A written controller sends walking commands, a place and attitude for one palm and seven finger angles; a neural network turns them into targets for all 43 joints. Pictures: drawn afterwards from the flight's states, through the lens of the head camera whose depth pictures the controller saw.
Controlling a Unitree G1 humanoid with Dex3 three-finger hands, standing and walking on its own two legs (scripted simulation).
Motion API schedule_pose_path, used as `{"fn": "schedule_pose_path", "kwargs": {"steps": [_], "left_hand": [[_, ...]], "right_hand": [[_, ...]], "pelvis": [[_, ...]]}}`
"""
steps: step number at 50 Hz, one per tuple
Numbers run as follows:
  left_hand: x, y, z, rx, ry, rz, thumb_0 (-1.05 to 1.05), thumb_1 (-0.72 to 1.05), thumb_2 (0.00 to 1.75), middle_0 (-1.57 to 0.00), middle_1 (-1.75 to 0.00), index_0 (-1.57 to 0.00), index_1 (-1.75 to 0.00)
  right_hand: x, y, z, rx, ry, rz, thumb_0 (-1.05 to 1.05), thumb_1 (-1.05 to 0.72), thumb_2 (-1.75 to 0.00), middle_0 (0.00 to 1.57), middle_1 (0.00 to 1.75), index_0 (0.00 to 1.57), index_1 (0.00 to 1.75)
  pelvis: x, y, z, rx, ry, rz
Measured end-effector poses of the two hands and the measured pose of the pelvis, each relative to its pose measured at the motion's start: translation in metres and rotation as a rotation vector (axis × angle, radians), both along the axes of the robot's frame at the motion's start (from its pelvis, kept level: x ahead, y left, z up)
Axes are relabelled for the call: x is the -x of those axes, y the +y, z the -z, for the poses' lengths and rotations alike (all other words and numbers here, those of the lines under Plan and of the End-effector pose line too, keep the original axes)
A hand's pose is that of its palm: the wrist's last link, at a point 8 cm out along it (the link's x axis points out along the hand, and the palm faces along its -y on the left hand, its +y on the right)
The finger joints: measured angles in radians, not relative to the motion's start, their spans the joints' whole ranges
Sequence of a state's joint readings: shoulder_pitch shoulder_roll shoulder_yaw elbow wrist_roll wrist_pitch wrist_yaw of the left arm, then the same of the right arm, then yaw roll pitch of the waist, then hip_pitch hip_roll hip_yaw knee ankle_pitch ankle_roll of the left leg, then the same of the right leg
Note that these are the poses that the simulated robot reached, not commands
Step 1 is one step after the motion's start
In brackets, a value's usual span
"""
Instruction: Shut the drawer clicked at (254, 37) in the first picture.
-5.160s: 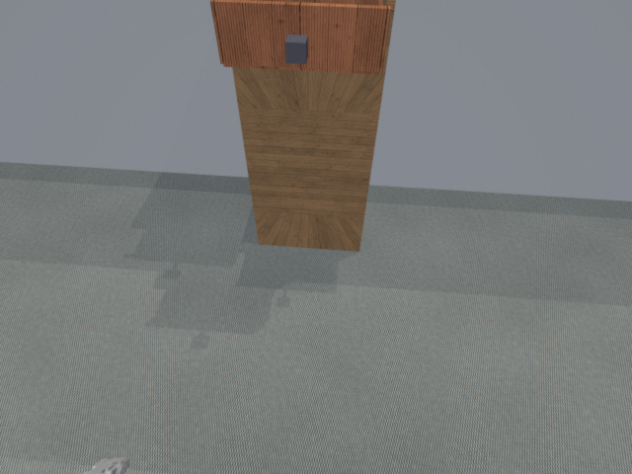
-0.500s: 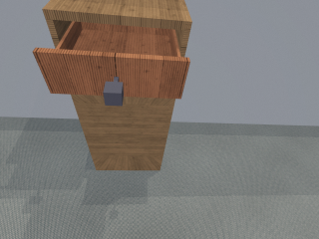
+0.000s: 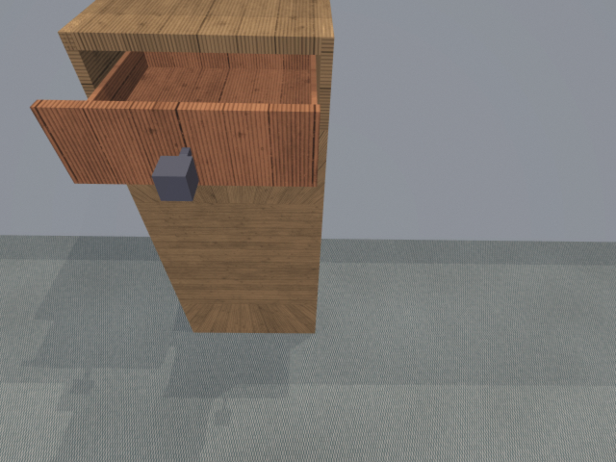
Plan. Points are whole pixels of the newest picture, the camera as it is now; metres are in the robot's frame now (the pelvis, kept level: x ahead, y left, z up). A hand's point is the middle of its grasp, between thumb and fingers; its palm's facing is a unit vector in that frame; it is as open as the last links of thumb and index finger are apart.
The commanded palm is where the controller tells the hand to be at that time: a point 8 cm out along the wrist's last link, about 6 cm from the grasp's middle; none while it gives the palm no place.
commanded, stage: come to a stop and stand still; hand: left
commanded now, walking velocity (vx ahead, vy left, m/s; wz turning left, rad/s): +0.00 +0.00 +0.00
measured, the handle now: (180, 168) +0.46 +0.21 +0.14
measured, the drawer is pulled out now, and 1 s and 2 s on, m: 0.17 0.17 0.17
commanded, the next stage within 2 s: look again from close up in 0.66 s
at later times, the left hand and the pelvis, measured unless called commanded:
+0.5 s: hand out of the picture +0.02 +0.15 -0.18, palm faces +0.05 -0.98 -0.19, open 7.4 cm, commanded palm none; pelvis +0.04 +0.00 +0.00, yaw +0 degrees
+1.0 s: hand out of the picture +0.05 +0.20 -0.19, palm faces +0.00 -0.98 -0.21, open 7.4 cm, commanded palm none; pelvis +0.04 +0.03 -0.01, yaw -2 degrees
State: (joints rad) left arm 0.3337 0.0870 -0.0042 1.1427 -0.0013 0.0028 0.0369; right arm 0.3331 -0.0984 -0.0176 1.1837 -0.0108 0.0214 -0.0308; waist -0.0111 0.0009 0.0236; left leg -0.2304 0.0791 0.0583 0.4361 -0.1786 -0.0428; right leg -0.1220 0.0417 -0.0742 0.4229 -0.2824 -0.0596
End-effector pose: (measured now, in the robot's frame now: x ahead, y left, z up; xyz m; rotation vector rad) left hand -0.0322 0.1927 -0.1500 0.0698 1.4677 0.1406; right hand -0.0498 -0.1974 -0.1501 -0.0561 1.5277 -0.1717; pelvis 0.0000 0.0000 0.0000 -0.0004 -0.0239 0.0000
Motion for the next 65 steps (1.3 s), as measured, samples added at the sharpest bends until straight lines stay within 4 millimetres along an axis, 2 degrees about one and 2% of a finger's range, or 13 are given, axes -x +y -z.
{"fn": "schedule_pose_path", "kwargs": {"steps": [5,9,17,24,31,41,48,55,65], "left_hand": [[0.008,-0.012,-0.001,0.023,0.046,-0.018,0.01,0.91,0.89,-0.20,-0.30,-0.20,-0.30],[0.004,-0.013,-0.003,0.016,0.055,-0.023,0.00,0.91,0.89,-0.20,-0.30,-0.20,-0.30],[-0.022,-0.001,-0.005,-0.028,0.014,-0.015,0.00,0.91,0.90,-0.20,-0.30,-0.20,-0.30],[-0.047,0.009,-0.005,-0.056,-0.025,0.002,0.00,0.91,0.90,-0.20,-0.30,-0.20,-0.30],[-0.063,0.015,-0.006,-0.065,-0.042,0.016,0.00,0.91,0.90,-0.20,-0.30,-0.20,-0.30],[-0.067,0.022,-0.006,-0.075,-0.057,0.046,0.00,0.91,0.90,-0.20,-0.30,-0.20,-0.30],[-0.072,0.048,0.004,-0.078,-0.084,0.075,0.00,0.91,0.89,-0.20,-0.30,-0.20,-0.30],[-0.084,0.069,0.000,-0.088,-0.142,0.081,0.00,0.91,0.90,-0.20,-0.30,-0.20,-0.30],[-0.071,0.077,-0.002,-0.079,-0.085,0.090,0.00,0.91,0.90,-0.20,-0.30,-0.20,-0.30]], "right_hand": [[-0.021,-0.007,-0.001,0.017,-0.015,-0.017,0.00,-0.91,-0.90,0.20,0.29,0.20,0.30],[-0.042,-0.010,0.000,0.021,-0.046,-0.027,0.00,-0.91,-0.90,0.20,0.29,0.20,0.30],[-0.073,-0.020,0.001,0.042,-0.086,-0.045,0.02,-0.94,-0.90,0.20,0.29,0.20,0.30],[-0.087,-0.024,0.002,0.048,-0.101,-0.048,0.01,-0.94,-0.90,0.20,0.29,0.20,0.30],[-0.092,-0.023,0.001,0.048,-0.096,-0.048,0.01,-0.93,-0.90,0.20,0.29,0.20,0.30],[-0.094,-0.019,0.001,0.050,-0.103,-0.041,0.01,-0.93,-0.90,0.20,0.30,0.20,0.30],[-0.103,-0.004,0.004,0.070,-0.212,-0.032,0.01,-0.93,-0.90,0.20,0.29,0.20,0.30],[-0.094,0.010,0.004,0.065,-0.198,-0.051,0.01,-0.95,-0.90,0.20,0.30,0.20,0.30],[-0.075,0.021,0.000,0.046,-0.142,-0.054,0.01,-0.93,-0.90,0.20,0.30,0.20,0.30]], "pelvis": [[-0.009,-0.002,-0.001,-0.003,0.010,0.001],[-0.017,-0.003,-0.001,-0.006,0.013,0.002],[-0.032,-0.004,-0.001,-0.012,0.010,0.003],[-0.041,-0.005,0.000,-0.015,0.009,0.005],[-0.048,-0.004,0.000,-0.016,0.009,0.008],[-0.048,0.005,0.001,0.002,0.029,0.022],[-0.044,0.025,0.011,0.003,0.015,0.032],[-0.038,0.039,0.010,0.002,0.008,0.031],[-0.035,0.044,0.006,-0.009,0.025,0.036]]}}
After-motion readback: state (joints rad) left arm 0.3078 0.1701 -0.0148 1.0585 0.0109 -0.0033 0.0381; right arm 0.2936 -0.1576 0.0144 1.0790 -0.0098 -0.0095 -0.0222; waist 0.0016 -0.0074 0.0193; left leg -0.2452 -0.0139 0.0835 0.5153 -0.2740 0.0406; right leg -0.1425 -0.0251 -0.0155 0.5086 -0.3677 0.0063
